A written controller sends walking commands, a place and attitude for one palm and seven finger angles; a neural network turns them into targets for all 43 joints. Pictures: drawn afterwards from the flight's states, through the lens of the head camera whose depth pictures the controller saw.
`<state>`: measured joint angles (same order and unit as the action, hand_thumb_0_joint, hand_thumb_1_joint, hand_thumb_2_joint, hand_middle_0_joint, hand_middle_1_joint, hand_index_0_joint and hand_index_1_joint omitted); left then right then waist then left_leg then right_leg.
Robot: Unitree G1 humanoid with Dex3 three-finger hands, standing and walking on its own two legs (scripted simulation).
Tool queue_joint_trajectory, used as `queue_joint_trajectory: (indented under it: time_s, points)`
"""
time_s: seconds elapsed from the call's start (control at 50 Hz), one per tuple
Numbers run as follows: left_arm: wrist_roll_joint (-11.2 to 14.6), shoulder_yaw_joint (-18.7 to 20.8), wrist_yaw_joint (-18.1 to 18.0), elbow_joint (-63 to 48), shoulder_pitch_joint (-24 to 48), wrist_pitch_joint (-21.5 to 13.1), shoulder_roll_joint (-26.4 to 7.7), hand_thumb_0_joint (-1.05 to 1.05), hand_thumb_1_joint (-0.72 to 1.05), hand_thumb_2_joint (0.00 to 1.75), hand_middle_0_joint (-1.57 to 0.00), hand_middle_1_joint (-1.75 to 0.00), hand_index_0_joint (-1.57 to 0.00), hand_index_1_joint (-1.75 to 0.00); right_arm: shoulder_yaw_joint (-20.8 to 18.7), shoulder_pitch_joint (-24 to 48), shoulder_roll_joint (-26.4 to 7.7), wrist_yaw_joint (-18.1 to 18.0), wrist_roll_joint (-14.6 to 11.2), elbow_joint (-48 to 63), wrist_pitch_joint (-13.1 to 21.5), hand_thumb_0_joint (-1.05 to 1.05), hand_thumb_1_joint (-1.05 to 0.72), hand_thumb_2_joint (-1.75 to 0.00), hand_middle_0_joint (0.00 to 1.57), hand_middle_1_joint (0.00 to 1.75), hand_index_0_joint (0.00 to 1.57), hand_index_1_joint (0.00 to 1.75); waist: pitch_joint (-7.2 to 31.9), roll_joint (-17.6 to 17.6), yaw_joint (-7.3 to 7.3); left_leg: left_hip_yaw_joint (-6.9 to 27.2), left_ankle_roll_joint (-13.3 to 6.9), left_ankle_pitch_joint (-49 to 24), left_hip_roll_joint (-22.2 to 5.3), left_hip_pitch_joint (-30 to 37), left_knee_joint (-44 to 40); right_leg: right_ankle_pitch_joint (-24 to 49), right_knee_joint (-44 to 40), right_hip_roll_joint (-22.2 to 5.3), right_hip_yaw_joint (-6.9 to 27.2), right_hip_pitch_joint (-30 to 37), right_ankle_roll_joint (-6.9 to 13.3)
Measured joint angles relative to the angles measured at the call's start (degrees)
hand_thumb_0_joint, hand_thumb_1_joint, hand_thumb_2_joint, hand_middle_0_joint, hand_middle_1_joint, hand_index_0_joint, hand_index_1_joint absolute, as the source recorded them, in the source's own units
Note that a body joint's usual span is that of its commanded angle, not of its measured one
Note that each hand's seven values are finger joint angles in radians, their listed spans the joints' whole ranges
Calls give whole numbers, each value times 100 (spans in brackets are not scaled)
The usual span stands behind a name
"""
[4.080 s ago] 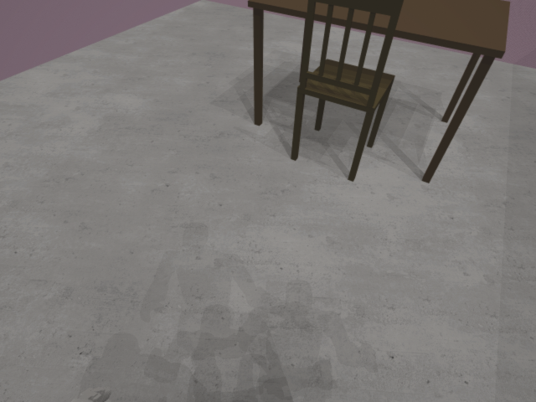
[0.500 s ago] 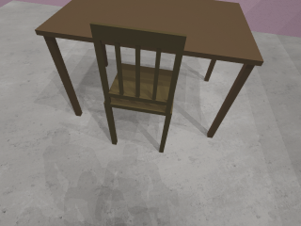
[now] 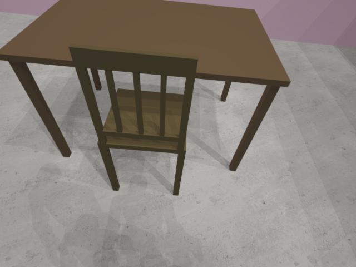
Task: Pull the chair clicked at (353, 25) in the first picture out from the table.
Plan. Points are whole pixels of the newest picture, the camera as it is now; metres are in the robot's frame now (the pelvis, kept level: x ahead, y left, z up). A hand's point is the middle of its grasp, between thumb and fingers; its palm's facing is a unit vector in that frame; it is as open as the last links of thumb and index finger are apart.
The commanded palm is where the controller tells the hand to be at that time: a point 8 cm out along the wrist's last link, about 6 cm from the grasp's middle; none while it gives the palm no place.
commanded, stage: take the last steps up to it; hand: left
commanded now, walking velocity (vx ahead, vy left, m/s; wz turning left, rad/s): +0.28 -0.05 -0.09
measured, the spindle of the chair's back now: (138, 106) +0.64 +0.18 -0.07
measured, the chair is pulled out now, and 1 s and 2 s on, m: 0.00 0.00 0.00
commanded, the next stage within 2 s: come to a stop and stand still in 0.34 s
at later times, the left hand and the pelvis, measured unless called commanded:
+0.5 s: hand (137, 231) +0.24 +0.12 -0.16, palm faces +0.02 -0.98 -0.21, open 7.2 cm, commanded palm none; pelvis +0.15 -0.06 +0.00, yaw -1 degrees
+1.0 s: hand (132, 260) +0.17 +0.12 -0.17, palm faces +0.00 -0.96 -0.29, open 7.4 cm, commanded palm none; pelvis +0.15 -0.08 -0.01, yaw -3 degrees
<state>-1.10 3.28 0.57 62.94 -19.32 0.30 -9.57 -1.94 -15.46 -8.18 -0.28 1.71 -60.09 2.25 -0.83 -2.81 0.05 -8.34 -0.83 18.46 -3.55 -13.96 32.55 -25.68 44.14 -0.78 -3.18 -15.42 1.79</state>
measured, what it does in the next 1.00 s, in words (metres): walks ahead: right foot, then left foot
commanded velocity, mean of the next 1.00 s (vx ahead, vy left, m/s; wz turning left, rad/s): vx -0.01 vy -0.01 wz -0.01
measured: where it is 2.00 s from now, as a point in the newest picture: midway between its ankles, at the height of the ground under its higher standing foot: outside the picture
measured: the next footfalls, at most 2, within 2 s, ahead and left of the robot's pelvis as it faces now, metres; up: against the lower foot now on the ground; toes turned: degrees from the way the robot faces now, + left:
right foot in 0.32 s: +0.22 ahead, -0.16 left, +0.00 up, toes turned -10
left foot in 0.64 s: +0.27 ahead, +0.06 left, +0.00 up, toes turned +4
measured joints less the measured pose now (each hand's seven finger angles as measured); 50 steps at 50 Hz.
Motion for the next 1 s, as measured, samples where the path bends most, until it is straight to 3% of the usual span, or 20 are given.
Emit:
queue_joint_trajectory:
  time_s: [0.06, 0.1, 0.2, 0.28, 0.32, 0.34, 0.38, 0.42, 0.46, 0.54, 0.62, 0.64, 0.68, 0.74, 0.8, 0.86, 0.92, 0.96, 1.0]
  points:
    - [-51, 42, 56, 23, 133, 54, -62, 1, 91, 90, -20, -29, -20, -29, 46, -263, 82, -62, -2, -41, 48, 0, -91, -90, 19, 30, 20, 30, 27, -17, -108, -57, 13, -16, 19, 357, -433, 200, 1215, -84, -2, -633, 17]
    - [-48, 55, 80, -60, 299, 24, -91, 1, 91, 90, -20, -29, -20, -29, 75, -429, 128, -88, -8, -136, 74, 0, -91, -90, 20, 30, 20, 30, -24, 11, -133, -57, 33, -116, 23, 603, -780, 450, 1386, -194, -8, -933, -40]
    - [-7, 62, 73, -299, 759, -39, -152, 1, 92, 90, -20, -29, -20, -29, 93, -733, 212, -92, -8, -384, 60, 0, -90, -90, 20, 30, 20, 30, -226, 115, -176, -103, 158, -121, -35, 1090, -1248, 827, 374, -408, -75, -1192, -110]
    - [-3, 39, 79, -401, 1029, -99, -143, 1, 92, 90, -20, -29, -20, -29, 40, -864, 187, -62, -5, -521, -14, 0, -90, -90, 20, 30, 20, 30, -354, 220, -289, -194, 347, 260, -149, 1311, -1020, 1109, -714, -357, -255, -969, -32]
    - [-20, 19, 79, -435, 1083, -211, -145, 0, 92, 90, -20, -29, -20, -29, 22, -968, 167, -38, -46, -581, -40, 0, -90, -90, 20, 30, 20, 30, -354, 247, -301, -195, 426, 648, -241, 1271, -488, 1609, -1232, -277, -361, -673, 49]
    - [-28, 23, 53, -427, 1136, -280, -104, 0, 92, 90, -20, -29, -20, -29, 15, -939, 135, -23, -77, -628, -72, 0, -90, -90, 20, 30, 20, 30, -389, 330, -292, -110, 344, 835, -353, 1068, 118, 1618, -1042, -221, -410, -693, 78]
    - [6, -10, 12, -428, 1191, -354, -10, 0, 91, 90, -20, -29, -20, -29, 7, -803, 71, -27, -122, -654, -163, 0, -90, -90, 20, 30, 20, 30, -447, 434, -294, 309, 180, 1208, -326, 431, 1690, 1264, -828, -164, -515, -583, 104]
    - [25, -37, -32, -414, 1156, -353, 74, 0, 91, 90, -20, -29, -20, -29, -23, -630, 22, -35, -123, -624, -208, 0, -90, -90, 20, 30, 20, 30, -409, 440, -236, 461, 95, 1105, -239, -171, 2777, 1135, -1021, -121, -562, -343, 113]
    - [55, 8, -132, -400, 1083, -347, 122, -1, 93, 90, -20, -29, -20, -29, -52, -430, -25, -44, -106, -510, -220, 0, -91, -90, 20, 30, 20, 30, -338, 433, -192, 465, 94, 866, -224, -636, 3071, 1227, -1353, -72, -602, -102, 85]
    - [-1, -45, -218, -319, 978, -276, 55, -2, 95, 90, -21, -29, -20, -30, -27, 18, -89, -99, -113, -231, -188, 0, -91, -90, 19, 30, 20, 30, -232, 419, -124, 387, 232, 457, -190, -954, 1956, 1326, -1793, 4, -627, 205, 102]
    - [20, -130, -234, -212, 861, -157, 81, -1, 94, 90, -21, -29, -20, -30, -13, 354, -196, -147, -137, -103, -195, 0, -93, -90, 19, 30, 20, 30, -223, 479, -16, 419, 310, -412, -93, -596, 352, 1147, -1668, 94, -598, 340, 23]
    - [31, -140, -232, -190, 822, -115, 80, -1, 94, 90, -21, -29, -20, -30, -17, 394, -205, -136, -142, -88, -193, 0, -93, -90, 19, 30, 20, 30, -216, 470, 2, 405, 207, -626, -79, -443, 78, 1040, -1530, 98, -592, 342, -8]
    - [52, -118, -256, -166, 785, -3, 7, -1, 93, 90, -21, -29, -20, -30, 3, 461, -113, -124, -130, -69, -217, 0, -93, -90, 19, 30, 20, 30, -215, 238, 61, 321, 4, -536, 49, -307, 4, 907, -1346, -40, -524, 352, -78]
    - [60, -107, -270, -217, 731, 110, -74, 0, 93, 90, -20, -29, -20, -29, 63, 567, -3, -128, -112, 28, -271, 0, -93, -90, 19, 30, 20, 30, -250, 2, 176, 194, -80, -509, 176, -202, -161, 574, -1026, -156, -330, 250, -159]
    - [54, -108, -252, -247, 737, 185, -76, 0, 92, 90, -20, -29, -20, -29, 66, 751, 24, -161, -92, 124, -311, 0, -92, -90, 19, 30, 20, 30, -372, 24, 202, 165, -110, -671, 221, -203, -366, -113, -287, -142, -70, 0, -191]
    - [41, -102, -249, -281, 702, 208, -44, 0, 92, 90, -20, -29, -20, -29, 35, 941, -13, -148, -74, 202, -371, 0, -92, -90, 20, 30, 20, 30, -487, 188, 199, 162, -80, -816, 179, -265, -482, -304, 87, -101, 67, -134, -230]
    - [31, -93, -254, -307, 619, 204, -42, 0, 91, 90, -20, -29, -20, -29, -10, 1035, -56, -115, -73, 263, -406, 0, -91, -90, 20, 30, 20, 30, -525, 318, 180, 149, -4, -910, 127, -355, -497, -83, -200, -104, 90, -41, -261]
    - [22, -123, -288, -353, 499, 151, -69, 0, 91, 90, -20, -29, -20, -29, -28, 1002, -95, -89, -130, 297, -410, 0, -91, -90, 20, 30, 20, 30, -455, 355, 191, 138, 81, -886, 92, -515, -312, 532, -939, -111, 124, 188, -273]
    - [-36, -158, -346, -467, 363, 90, -5, 0, 91, 90, -20, -29, -20, -29, -90, 911, -208, -15, -154, 421, -422, 0, -91, -90, 20, 30, 20, 30, -406, 563, 163, 352, 82, -354, -4, -847, 356, 606, -959, 57, 50, 132, -124]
